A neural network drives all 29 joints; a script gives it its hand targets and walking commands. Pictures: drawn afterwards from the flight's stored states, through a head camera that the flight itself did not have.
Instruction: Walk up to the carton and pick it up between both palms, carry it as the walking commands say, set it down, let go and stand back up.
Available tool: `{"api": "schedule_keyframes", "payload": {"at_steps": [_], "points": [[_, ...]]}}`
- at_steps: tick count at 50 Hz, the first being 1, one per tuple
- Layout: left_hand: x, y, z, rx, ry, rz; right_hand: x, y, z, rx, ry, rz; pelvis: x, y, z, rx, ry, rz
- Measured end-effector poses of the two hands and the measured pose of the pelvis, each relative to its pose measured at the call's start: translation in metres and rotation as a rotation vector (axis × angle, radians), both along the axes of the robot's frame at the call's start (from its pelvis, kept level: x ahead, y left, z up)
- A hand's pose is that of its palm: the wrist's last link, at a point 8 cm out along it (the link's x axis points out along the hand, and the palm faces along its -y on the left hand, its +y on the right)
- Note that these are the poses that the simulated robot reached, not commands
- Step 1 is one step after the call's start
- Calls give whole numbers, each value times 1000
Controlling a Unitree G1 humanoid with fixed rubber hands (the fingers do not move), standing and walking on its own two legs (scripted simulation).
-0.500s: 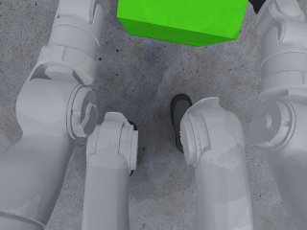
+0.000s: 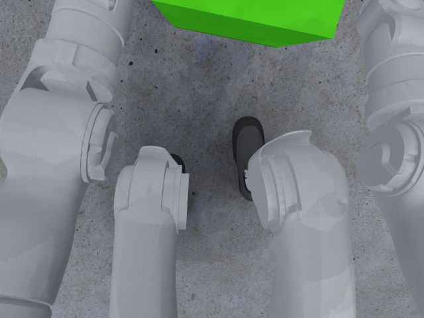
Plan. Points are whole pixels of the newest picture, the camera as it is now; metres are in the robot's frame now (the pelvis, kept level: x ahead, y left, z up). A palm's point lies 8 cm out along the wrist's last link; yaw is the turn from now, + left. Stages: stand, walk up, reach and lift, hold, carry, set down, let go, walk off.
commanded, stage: set down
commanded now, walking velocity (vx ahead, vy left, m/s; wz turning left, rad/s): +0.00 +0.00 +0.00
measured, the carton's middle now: out of the picture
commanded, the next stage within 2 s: let go in 1.52 s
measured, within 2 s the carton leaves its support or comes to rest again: neither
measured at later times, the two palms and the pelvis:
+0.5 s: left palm out of the picture +0.59 +0.04 -0.10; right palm out of the picture +0.50 -0.31 -0.12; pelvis -0.01 +0.00 +0.02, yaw -2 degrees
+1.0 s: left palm out of the picture +0.60 +0.06 +0.02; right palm out of the picture +0.50 -0.32 +0.02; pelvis +0.01 -0.01 +0.14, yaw -1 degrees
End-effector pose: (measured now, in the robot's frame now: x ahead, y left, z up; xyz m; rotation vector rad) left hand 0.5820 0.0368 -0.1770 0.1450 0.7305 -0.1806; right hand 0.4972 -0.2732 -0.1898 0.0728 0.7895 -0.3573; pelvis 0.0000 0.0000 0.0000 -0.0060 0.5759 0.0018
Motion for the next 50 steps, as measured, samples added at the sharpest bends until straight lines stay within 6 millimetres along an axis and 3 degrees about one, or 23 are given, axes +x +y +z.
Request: {"api": "schedule_keyframes", "payload": {"at_steps": [11, 16, 21, 27, 33, 43, 50], "points": [[2, 11, -9, 18, -35, 8, 0, -30, 6, -52, -12, -32, 4, -11, -8, -1, 18, -8], [8, 21, 2, 21, -101, 12, 1, -35, 12, -55, -66, -45, 0, -10, -8, 0, -20, -10], [9, 16, 33, 47, -139, -11, 4, -33, 40, -27, -135, -46, -4, -6, 0, 0, -42, -24], [15, -2, 92, 50, -126, -9, -2, -45, 91, -24, -150, -63, -8, 0, 30, 14, -66, -42], [22, -3, 135, 37, -73, 34, -4, -53, 132, -15, -123, -57, -3, -3, 54, 48, 44, -68], [20, 30, 169, 39, -88, 76, 20, -23, 173, -7, -128, 10, 5, -13, 93, 66, 144, -50], [19, 26, 196, 40, -136, 34, 0, -49, 205, -78, -118, -23, 8, -10, 141, 23, 54, -40]]}}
